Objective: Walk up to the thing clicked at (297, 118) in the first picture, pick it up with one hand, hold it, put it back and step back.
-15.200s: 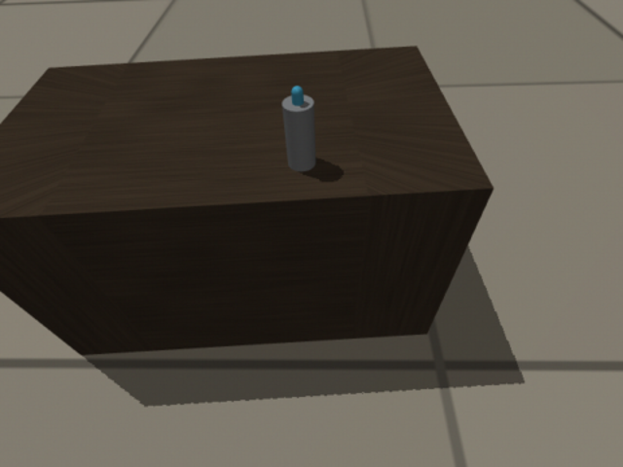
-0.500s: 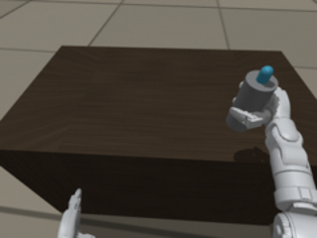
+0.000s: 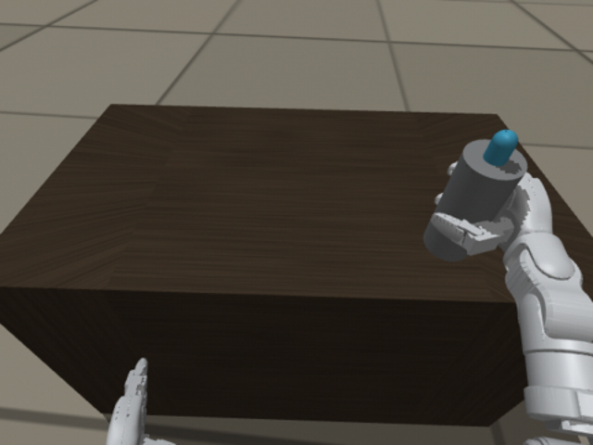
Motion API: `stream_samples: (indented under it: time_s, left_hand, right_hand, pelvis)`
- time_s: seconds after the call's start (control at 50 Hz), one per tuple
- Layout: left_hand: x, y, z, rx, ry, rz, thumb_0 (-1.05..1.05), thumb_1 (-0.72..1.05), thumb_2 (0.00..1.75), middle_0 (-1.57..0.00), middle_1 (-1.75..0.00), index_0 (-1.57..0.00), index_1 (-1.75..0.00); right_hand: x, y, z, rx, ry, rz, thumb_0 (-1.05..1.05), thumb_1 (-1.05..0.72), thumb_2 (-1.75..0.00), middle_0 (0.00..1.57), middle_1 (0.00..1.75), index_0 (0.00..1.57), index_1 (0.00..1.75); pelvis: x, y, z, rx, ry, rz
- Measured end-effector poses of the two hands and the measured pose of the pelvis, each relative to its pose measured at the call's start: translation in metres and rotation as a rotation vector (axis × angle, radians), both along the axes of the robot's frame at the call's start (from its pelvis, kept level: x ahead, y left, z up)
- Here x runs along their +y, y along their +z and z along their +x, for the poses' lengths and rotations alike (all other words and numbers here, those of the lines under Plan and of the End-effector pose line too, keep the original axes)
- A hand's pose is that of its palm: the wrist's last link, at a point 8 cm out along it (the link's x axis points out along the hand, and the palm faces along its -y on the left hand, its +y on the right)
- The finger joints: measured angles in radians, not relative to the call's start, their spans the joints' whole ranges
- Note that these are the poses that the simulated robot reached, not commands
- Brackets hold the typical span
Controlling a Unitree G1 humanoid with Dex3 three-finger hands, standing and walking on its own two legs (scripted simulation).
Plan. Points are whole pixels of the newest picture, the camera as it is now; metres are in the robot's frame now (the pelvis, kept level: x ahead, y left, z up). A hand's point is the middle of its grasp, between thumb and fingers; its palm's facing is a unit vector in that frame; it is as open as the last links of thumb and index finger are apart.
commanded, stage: lift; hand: right
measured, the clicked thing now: (472, 196) +0.36 -0.17 +0.20
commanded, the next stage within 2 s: hold in 0.32 s
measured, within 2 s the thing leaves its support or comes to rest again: neither
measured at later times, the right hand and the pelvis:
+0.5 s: hand (479, 202) +0.34 -0.17 +0.20, palm faces +0.07 +1.00 -0.03, open 9.4 cm; pelvis +0.00 +0.00 +0.00, yaw -1 degrees
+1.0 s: hand (491, 194) +0.34 -0.18 +0.22, palm faces +0.05 +1.00 -0.03, open 9.4 cm; pelvis +0.01 +0.00 +0.00, yaw -1 degrees
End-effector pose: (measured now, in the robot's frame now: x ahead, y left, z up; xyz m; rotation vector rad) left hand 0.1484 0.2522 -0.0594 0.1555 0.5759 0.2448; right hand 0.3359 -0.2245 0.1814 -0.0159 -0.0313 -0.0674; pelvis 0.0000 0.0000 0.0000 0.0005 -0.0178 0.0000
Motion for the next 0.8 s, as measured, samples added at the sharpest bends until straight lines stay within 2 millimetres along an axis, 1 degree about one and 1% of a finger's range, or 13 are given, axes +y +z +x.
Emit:
stream_samples:
  time_s: [0.16,0.34,0.46,0.62,0.8]
  left_hand:
    - [0.003,0.0,0.001,-0.014,-0.007,0.005,-0.01,-0.53,0.05,-0.04,-0.04,-0.04,-0.04]
    - [0.004,0.002,0.008,-0.034,-0.012,0.002,-0.01,-0.54,0.06,-0.04,-0.04,-0.04,-0.04]
    - [0.005,0.003,0.012,-0.046,-0.009,-0.003,-0.01,-0.54,0.06,-0.05,-0.04,-0.04,-0.05]
    - [0.006,-0.001,0.013,-0.03,-0.004,-0.008,-0.01,-0.54,0.06,-0.05,-0.04,-0.04,-0.05]
    - [0.007,0.001,0.019,-0.048,-0.006,-0.009,-0.01,-0.54,0.06,-0.05,-0.04,-0.04,-0.05]
  right_hand:
    - [0.001,0.009,-0.008,-0.003,-0.003,-0.001,0.0,0.38,-1.1,0.73,1.09,0.79,1.13]
    - [0.0,0.016,-0.014,0.0,-0.005,-0.004,0.0,0.38,-1.1,0.73,1.09,0.79,1.13]
    - [-0.001,0.021,-0.016,0.001,-0.005,-0.009,0.0,0.38,-1.1,0.73,1.09,0.79,1.13]
    - [-0.003,0.028,-0.019,-0.001,0.006,-0.013,0.0,0.38,-1.1,0.73,1.09,0.79,1.13]
    - [-0.005,0.035,-0.022,-0.008,0.015,-0.018,0.0,0.38,-1.1,0.73,1.09,0.79,1.13]
  pelvis:
    - [0.002,0.001,-0.001,-0.009,-0.005,0.0]
    - [0.003,0.002,0.001,-0.016,-0.009,0.001]
    - [0.003,0.002,0.003,-0.018,-0.012,0.001]
    - [0.002,0.003,0.005,-0.019,-0.014,0.002]
    - [0.002,0.003,0.008,-0.02,-0.014,0.003]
